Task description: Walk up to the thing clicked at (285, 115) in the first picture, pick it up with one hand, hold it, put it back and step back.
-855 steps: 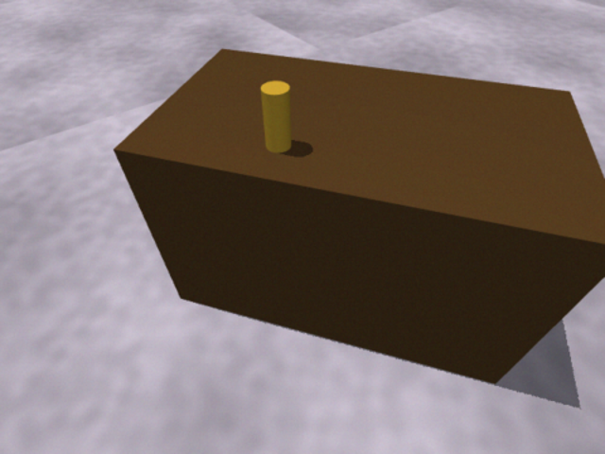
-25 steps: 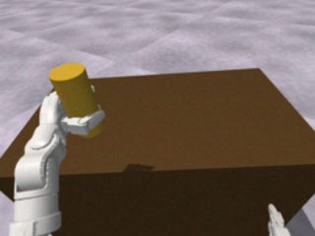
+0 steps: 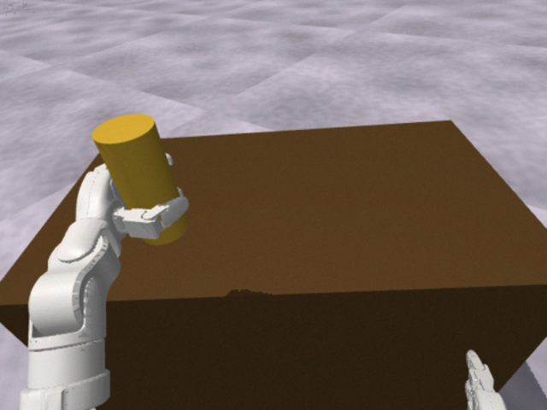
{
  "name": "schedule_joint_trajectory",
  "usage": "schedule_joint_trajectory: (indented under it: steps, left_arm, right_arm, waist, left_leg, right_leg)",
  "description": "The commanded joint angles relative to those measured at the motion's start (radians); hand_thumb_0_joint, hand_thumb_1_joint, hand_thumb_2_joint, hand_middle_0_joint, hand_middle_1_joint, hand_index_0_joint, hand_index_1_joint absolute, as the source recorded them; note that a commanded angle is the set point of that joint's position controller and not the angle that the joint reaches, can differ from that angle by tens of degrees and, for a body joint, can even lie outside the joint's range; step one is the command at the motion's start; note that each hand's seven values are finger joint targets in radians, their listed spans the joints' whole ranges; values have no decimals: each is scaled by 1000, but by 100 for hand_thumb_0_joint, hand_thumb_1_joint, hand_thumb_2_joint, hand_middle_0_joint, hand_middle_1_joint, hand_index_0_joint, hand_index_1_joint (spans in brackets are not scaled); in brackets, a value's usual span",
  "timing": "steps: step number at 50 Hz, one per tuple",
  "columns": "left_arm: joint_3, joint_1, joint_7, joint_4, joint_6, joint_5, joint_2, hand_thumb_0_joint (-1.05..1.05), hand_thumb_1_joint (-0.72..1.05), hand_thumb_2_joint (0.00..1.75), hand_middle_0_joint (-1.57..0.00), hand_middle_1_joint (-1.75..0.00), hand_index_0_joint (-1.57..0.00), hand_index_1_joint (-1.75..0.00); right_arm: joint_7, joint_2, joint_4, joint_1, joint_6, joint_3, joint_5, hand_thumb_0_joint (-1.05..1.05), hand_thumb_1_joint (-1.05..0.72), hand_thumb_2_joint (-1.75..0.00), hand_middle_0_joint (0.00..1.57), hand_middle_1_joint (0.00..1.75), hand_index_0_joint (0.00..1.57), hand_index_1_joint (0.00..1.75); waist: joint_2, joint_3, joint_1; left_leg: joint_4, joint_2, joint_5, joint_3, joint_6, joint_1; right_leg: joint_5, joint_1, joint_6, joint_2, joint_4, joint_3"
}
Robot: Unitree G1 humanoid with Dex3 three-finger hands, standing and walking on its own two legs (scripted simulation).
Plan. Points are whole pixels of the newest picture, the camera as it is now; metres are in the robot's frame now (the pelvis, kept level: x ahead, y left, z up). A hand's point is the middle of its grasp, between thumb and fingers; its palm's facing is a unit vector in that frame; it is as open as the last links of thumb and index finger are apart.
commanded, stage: hold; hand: left
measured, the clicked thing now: (146, 183) +0.33 +0.17 +0.24
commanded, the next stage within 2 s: crouch in 1.62 s
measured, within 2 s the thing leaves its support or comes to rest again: neither
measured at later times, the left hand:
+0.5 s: hand (147, 199) +0.33 +0.17 +0.22, palm faces +0.13 -0.99 -0.01, open 9.2 cm
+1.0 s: hand (146, 197) +0.34 +0.18 +0.22, palm faces +0.16 -0.99 +0.00, open 9.2 cm
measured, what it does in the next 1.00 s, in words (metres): stands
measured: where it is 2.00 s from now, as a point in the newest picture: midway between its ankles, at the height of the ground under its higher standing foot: outside the picture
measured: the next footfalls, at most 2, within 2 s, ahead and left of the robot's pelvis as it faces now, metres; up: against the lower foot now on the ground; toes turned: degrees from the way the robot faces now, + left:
none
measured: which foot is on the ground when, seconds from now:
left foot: down 0.00-1.00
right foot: down 0.00-1.00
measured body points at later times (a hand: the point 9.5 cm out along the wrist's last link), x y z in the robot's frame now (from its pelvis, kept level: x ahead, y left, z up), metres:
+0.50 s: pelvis +0.00 +0.00 +0.00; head -0.04 -0.03 +0.45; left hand +0.31 +0.23 +0.23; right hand +0.17 -0.25 -0.07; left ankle +0.03 +0.13 -0.73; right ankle +0.00 -0.14 -0.73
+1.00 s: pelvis +0.00 +0.00 +0.00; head -0.04 -0.02 +0.45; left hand +0.32 +0.23 +0.22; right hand +0.17 -0.25 -0.07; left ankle +0.03 +0.13 -0.73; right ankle +0.00 -0.14 -0.73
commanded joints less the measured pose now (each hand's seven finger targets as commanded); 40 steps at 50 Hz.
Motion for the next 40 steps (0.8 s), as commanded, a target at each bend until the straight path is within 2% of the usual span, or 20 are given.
schedule_joint_trajectory:
  steps: [1, 4, 7, 9, 12, 13, 14, 15, 21, 22, 23, 24, 27, 28, 29, 30, 33, 34, 35, 40]
  left_arm:
    - [115, -514, 15, -324, -144, -14, 243, 0, 24, 123, -127, -140, -129, -139]
    - [138, -511, 17, -340, -161, -19, 268, 0, 24, 127, -130, -144, -132, -144]
    - [65, -467, 4, -268, -160, -11, 196, 0, 26, 127, -130, -144, -133, -144]
    - [94, -498, -3, -293, -164, -15, 242, 0, 24, 127, -131, -144, -133, -144]
    - [34, -472, -24, -263, -157, -16, 181, 0, 25, 126, -129, -142, -131, -142]
    - [75, -521, -23, -309, -164, -22, 227, 0, 26, 126, -130, -142, -133, -142]
    - [57, -498, -27, -275, -160, -17, 211, 0, 25, 125, -130, -142, -132, -142]
    - [89, -515, -24, -336, -165, -20, 254, 0, 25, 126, -130, -142, -133, -142]
    - [79, -506, -13, -283, -149, -27, 220, 0, 27, 127, -129, -143, -131, -143]
    - [126, -513, -6, -293, -149, -31, 266, 0, 27, 128, -129, -143, -132, -143]
    - [90, -506, -6, -284, -145, -28, 223, 0, 26, 128, -127, -142, -130, -142]
    - [124, -519, 1, -292, -145, -30, 259, 0, 25, 129, -130, -145, -132, -144]
    - [91, -536, 12, -276, -145, -20, 226, 0, 26, 131, -129, -145, -132, -145]
    - [134, -522, 16, -226, -143, -24, 260, 0, 28, 132, -130, -146, -132, -146]
    - [85, -515, 12, -228, -144, -20, 210, 0, 29, 132, -129, -146, -132, -145]
    - [112, -535, 10, -231, -147, -27, 239, 0, 29, 132, -132, -147, -134, -147]
    - [70, -499, 3, -197, -144, -12, 198, 0, 26, 129, -129, -144, -131, -144]
    - [73, -534, 0, -297, -154, -11, 223, 0, 28, 128, -129, -143, -132, -143]
    - [101, -526, 2, -259, -154, -9, 246, 0, 26, 129, -130, -145, -132, -145]
    - [110, -525, -1, -311, -163, -14, 255, 0, 27, 130, -130, -145, -132, -145]
  right_arm:
    - [-11, -113, -177, -130, -69, -29, -2, 0, 53, -6, 5, 5, 5, 5]
    - [-17, -111, -180, -148, -69, -25, -3, 0, 53, -6, 5, 5, 5, 5]
    - [-14, -92, -167, -172, -72, -3, -3, 0, 53, -6, 5, 5, 5, 5]
    - [-18, -119, -142, -158, -77, -25, -4, 0, 53, -6, 5, 5, 5, 5]
    - [-15, -102, -142, -177, -85, -4, -2, 0, 53, -6, 5, 5, 5, 5]
    - [-20, -128, -133, -153, -87, -28, -5, 0, 52, -6, 5, 5, 5, 5]
    - [-19, -120, -118, -155, -89, -20, -5, 0, 53, -6, 5, 5, 5, 5]
    - [-18, -122, -128, -136, -89, -22, -5, 0, 53, -6, 5, 5, 5, 5]
    - [-22, -122, -128, -137, -99, -27, -4, 0, 53, -6, 5, 5, 5, 5]
    - [-28, -152, -119, -129, -99, -52, -6, 0, 53, -6, 5, 5, 5, 5]
    - [-25, -114, -128, -147, -100, -17, -4, 0, 53, -6, 5, 5, 5, 5]
    - [-29, -129, -151, -145, -100, -26, -4, 0, 53, -6, 5, 5, 5, 5]
    - [-26, -83, -141, -161, -98, 9, -4, 0, 53, -6, 5, 5, 5, 5]
    - [-32, -107, -149, -150, -98, -11, -5, 0, 53, -6, 5, 5, 5, 5]
    - [-28, -94, -124, -165, -97, -1, -5, 0, 53, -6, 5, 5, 5, 5]
    - [-29, -111, -139, -156, -99, -15, -5, 0, 53, -6, 5, 5, 5, 5]
    - [-22, -102, -137, -157, -98, -4, -3, 0, 53, -6, 5, 5, 5, 5]
    - [-19, -91, -140, -147, -97, 1, -2, 0, 53, -6, 5, 5, 5, 5]
    - [-21, -122, -144, -144, -97, -27, -2, 0, 53, -6, 5, 5, 5, 5]
    - [-16, -117, -155, -143, -97, -27, -3, 0, 53, -6, 5, 5, 5, 5]
  waist:
    - [-68, -233, 5]
    - [-49, -227, 13]
    - [-17, -185, 10]
    - [-13, -191, -1]
    - [-8, -184, -6]
    - [-15, -196, -19]
    - [-2, -195, -12]
    - [-4, -207, -11]
    - [-63, -198, -21]
    - [-68, -202, -17]
    - [-59, -194, -9]
    - [-68, -213, -8]
    - [-47, -199, 12]
    - [-77, -189, 2]
    - [-50, -182, 11]
    - [-62, -190, -4]
    - [-27, -201, 7]
    - [2, -236, 15]
    - [-16, -235, 2]
    - [-57, -236, -3]
  left_leg:
    - [-69, -31, 181, 34, 29, 144]
    - [-73, -30, 178, 32, 28, 138]
    - [-88, -28, 143, 29, 22, 114]
    - [-89, -26, 122, 27, 24, 126]
    - [-93, -27, 115, 26, 24, 133]
    - [-94, -23, 105, 26, 25, 145]
    - [-99, -18, 105, 19, 21, 146]
    - [-101, -17, 105, 20, 22, 154]
    - [-91, -26, 126, 29, 28, 145]
    - [-88, -27, 122, 32, 32, 146]
    - [-89, -28, 136, 32, 28, 141]
    - [-85, -28, 138, 33, 32, 148]
    - [-88, -31, 152, 34, 26, 126]
    - [-86, -31, 138, 37, 31, 126]
    - [-90, -33, 143, 35, 26, 116]
    - [-84, -33, 134, 39, 30, 123]
    - [-87, -31, 152, 39, 23, 123]
    - [-84, -33, 170, 39, 22, 139]
    - [-82, -28, 174, 37, 22, 150]
    - [-80, -28, 178, 33, 29, 148]
  right_leg:
    - [199, -7, -15, 34, -115, -58]
    - [198, 5, -15, 32, -112, -56]
    - [164, -18, -23, 36, -116, -61]
    - [148, -28, -23, 38, -116, -59]
    - [139, -46, -25, 41, -122, -63]
    - [137, -47, -22, 43, -123, -61]
    - [132, -52, -26, 46, -117, -67]
    - [132, -42, -26, 46, -117, -66]
    - [153, -40, -17, 45, -126, -62]
    - [150, -35, -14, 41, -129, -57]
    - [160, -35, -16, 41, -126, -60]
    - [163, -23, -14, 37, -126, -57]
    - [171, -19, -19, 38, -123, -59]
    - [162, -14, -14, 35, -127, -55]
    - [165, -25, -20, 37, -123, -58]
    - [163, -23, -15, 35, -128, -55]
    - [176, -21, -23, 38, -119, -58]
    - [189, -5, -25, 36, -119, -59]
    - [192, -14, -24, 39, -118, -60]
    - [202, 1, -19, 42, -123, -60]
